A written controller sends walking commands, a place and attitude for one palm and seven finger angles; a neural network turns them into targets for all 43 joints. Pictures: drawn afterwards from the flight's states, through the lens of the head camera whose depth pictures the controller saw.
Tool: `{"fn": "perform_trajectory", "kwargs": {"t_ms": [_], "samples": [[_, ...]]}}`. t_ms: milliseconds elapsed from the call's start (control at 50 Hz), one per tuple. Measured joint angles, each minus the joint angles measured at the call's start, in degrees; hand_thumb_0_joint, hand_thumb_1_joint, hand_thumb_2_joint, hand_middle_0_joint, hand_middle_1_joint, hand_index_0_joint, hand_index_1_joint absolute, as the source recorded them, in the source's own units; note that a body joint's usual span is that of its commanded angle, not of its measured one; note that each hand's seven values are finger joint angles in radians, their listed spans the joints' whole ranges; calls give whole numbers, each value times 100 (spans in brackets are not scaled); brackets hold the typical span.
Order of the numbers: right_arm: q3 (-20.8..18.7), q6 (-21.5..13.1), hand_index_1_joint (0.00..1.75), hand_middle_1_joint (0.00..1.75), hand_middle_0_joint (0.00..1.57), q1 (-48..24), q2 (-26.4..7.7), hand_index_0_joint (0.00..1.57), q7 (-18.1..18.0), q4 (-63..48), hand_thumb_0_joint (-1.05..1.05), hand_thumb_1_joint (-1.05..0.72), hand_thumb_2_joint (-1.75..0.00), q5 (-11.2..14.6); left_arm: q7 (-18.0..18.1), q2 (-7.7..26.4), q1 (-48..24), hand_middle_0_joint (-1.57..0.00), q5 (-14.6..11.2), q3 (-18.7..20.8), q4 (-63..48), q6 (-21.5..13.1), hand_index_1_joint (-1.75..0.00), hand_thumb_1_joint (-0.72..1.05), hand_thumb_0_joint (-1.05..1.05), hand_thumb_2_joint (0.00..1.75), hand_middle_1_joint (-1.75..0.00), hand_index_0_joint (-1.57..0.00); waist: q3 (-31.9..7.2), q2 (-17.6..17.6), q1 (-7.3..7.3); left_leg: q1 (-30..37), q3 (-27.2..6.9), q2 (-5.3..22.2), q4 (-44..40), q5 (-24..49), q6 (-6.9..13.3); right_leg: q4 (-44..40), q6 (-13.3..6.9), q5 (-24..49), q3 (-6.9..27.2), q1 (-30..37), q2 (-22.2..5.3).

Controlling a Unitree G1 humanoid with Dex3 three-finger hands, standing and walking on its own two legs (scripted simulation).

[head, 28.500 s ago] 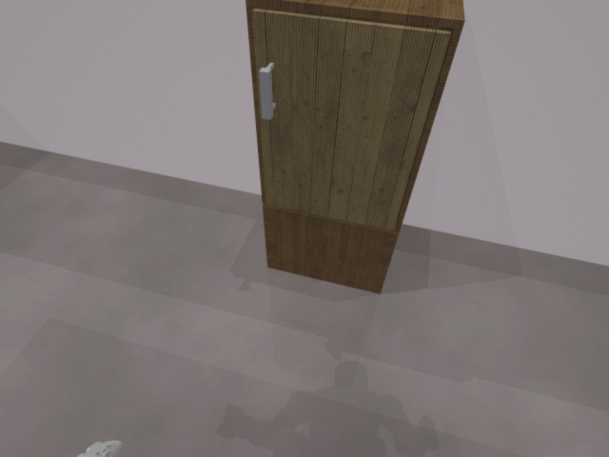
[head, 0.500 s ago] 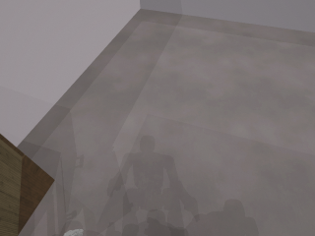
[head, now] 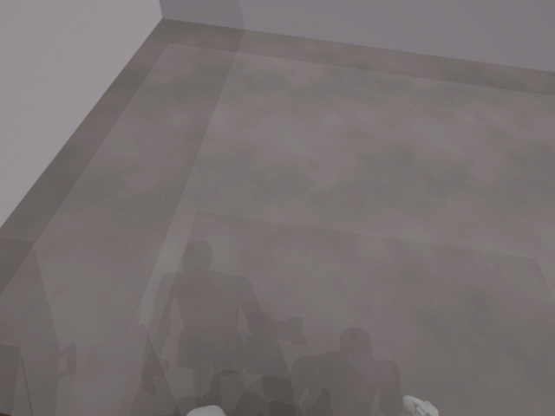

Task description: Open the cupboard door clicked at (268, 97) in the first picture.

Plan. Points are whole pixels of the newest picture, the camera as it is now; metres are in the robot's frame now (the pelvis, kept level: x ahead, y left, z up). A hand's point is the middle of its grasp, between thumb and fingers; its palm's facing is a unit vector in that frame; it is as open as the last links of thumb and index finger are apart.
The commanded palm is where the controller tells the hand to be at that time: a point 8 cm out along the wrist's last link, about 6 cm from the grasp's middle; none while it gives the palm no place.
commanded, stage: walk to a spot facing it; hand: left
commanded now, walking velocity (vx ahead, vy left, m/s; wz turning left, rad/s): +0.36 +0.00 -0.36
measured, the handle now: out of the picture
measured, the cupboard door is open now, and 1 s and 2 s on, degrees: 39 39 39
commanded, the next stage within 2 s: turn to face it in 0.96 s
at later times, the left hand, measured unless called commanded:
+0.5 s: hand (243, 292) +0.35 +0.08 -0.15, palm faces -0.17 -0.97 -0.19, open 7.4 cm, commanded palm none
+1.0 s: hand (250, 226) +0.51 +0.09 -0.16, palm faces -0.15 -0.98 -0.15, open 7.4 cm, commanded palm none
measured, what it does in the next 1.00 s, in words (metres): walks ahead: right foot, then left foot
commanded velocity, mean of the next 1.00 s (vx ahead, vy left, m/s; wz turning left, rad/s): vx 0.35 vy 0.00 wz -0.21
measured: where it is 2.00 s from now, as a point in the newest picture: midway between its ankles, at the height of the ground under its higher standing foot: (321, 291)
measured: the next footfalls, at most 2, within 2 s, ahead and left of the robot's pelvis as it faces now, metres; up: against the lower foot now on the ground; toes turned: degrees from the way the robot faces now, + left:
right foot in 0.36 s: +0.25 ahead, -0.16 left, +0.00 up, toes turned -14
left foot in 0.76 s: +0.52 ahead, +0.02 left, +0.00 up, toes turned -2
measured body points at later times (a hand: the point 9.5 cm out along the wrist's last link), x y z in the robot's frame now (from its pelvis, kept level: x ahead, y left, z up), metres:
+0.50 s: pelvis +0.22 -0.07 +0.01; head +0.26 -0.09 +0.46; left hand +0.36 +0.14 -0.13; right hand +0.13 -0.29 -0.15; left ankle +0.17 +0.08 -0.64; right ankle +0.21 -0.15 -0.73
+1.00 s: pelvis +0.45 -0.08 +0.02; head +0.48 -0.07 +0.47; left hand +0.52 +0.14 -0.14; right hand +0.44 -0.32 -0.13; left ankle +0.48 +0.02 -0.73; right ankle +0.43 -0.21 -0.64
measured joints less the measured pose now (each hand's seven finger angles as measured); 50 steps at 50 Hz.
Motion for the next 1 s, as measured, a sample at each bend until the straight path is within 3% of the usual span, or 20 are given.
{"fn": "perform_trajectory", "kwargs": {"t_ms": [60, 160, 260, 340, 380, 420, 480, 580, 680, 760, 780, 820, 880, 940, 1000], "samples": [[22, -19, 30, 30, 20, 345, 98, 21, -57, 206, 0, -91, -90, 20, -69, 69, -340, -20, 48, 38, -189, 3, -30, 91, 1, 90, -30, -19, -27, 32, -6, 456, 142, 8, -578, 91, -49, 374, 75, 704, -258, -778, -234], [-39, 14, 30, 30, 20, 953, 50, 21, -84, 603, 0, -92, -90, 57, -115, 26, -759, -19, 57, 23, -497, 17, -30, 91, 1, 90, -30, -19, -121, 171, -103, 1150, 439, -6, -1379, 133, -78, -527, 186, 1358, -327, -1461, -504], [-79, 108, 30, 30, 20, 1457, -54, 21, -21, 885, 0, -92, -90, 21, -141, -39, -1120, -19, 51, -40, -593, 53, -30, 91, 0, 90, -30, -19, -134, 300, -351, 1682, 694, 39, -1621, -162, -248, -2164, 171, 1509, -496, -1285, -599], [-61, 179, 30, 30, 20, 1803, -73, 20, 12, 1069, 0, -91, -90, 6, -138, -45, -1322, -19, 44, -92, -633, -46, -30, 91, 0, 90, -30, -19, -115, 351, -519, 1928, 809, 234, -1202, -734, -515, -3181, 18, 1367, -693, -624, -427], [-40, 252, 30, 30, 20, 1861, -41, 20, 43, 1201, 0, -91, -90, 73, -90, -49, -1376, -19, 46, -97, -648, -240, -30, 91, 0, 90, -30, -19, -72, 324, -482, 1544, 624, 384, 129, -1273, -464, -3166, -143, 1295, -694, -439, -332], [-48, 351, 30, 30, 20, 1668, -53, 20, 55, 1295, 0, -91, -90, 123, 1, -145, -1333, -19, -27, -125, -599, -349, -30, 91, 0, 90, -30, -19, 39, 368, -483, 833, 85, 321, 1940, -1433, -353, -2999, -173, 964, -737, -248, -227], [-94, 372, 30, 30, 20, 1284, -53, 20, 27, 1228, 1, -91, -90, 126, 106, -294, -1037, -20, -69, -188, -448, -358, -30, 91, 0, 90, -30, -20, 18, 361, -458, -70, -157, 271, 2982, -975, -341, -3542, -109, 962, -735, 285, -92], [-134, 289, 30, 30, 19, 660, 46, 20, 58, 852, 0, -91, -90, 95, 222, -196, -552, -20, -78, -58, -190, -445, -30, 96, -3, 90, -30, -20, -132, 266, -364, -870, -201, 322, 2009, -296, -400, -4461, -186, 1049, -711, 1049, 64], [-143, 235, 30, 30, 19, 118, 59, 20, 150, 650, 0, -91, -90, 104, 161, -176, -103, -20, -38, -128, 135, -441, -30, 94, -2, 90, -30, -20, -190, 276, -155, -851, -152, 240, 639, 157, -339, -4731, -86, 740, -663, 1676, 136], [-117, 134, 30, 30, 19, -167, 35, 20, 173, 540, 0, -91, -90, 90, 147, -234, 294, -20, -33, -169, 350, -400, -30, 92, -1, 90, -30, -20, -184, 206, -14, -382, -6, 11, -271, 323, -180, -4368, 77, 146, -604, 2026, 36], [-113, 61, 30, 30, 19, -215, 22, 20, 158, 507, 0, -91, -90, 61, 141, -259, 381, -20, -45, -168, 396, -366, -30, 92, -1, 90, -30, -20, -177, 188, -16, -303, 36, -30, -305, 630, -4, -3867, 96, -83, -584, 1899, -25], [-93, -36, 30, 30, 19, -251, 45, 20, 101, 449, 0, -91, -90, 26, 116, -272, 395, -20, -75, -188, 470, -249, -30, 92, 0, 90, -30, -20, -115, 108, -21, -245, 155, -79, 67, 358, 186, -1971, 42, -301, -408, 1225, -102], [-71, -68, 30, 30, 20, -28, 103, 20, 18, 465, 0, -91, -90, 38, 89, -262, 238, -20, -35, -169, 464, -156, -30, 91, 0, 90, -30, -20, -130, 61, -37, 143, 252, -146, -128, 29, 177, 45, 22, 135, -310, 138, -181], [-89, -71, 30, 30, 20, 303, 158, 21, -78, 658, -1, -92, -90, 72, 47, -260, -44, -20, 6, -131, 259, -118, -30, 91, 1, 90, -30, -19, -123, 60, 2, 616, 311, -204, -695, 124, 122, 283, 108, 707, -290, -657, -375], [-115, -23, 30, 30, 20, 630, 75, 21, -98, 874, -1, -94, -90, 88, 35, -301, -272, -20, 22, -113, 47, -79, -30, 91, 1, 90, -30, -19, -153, 134, 4, 1050, 395, -196, -1180, 153, 97, -371, 180, 1062, -296, -1107, -540]]}}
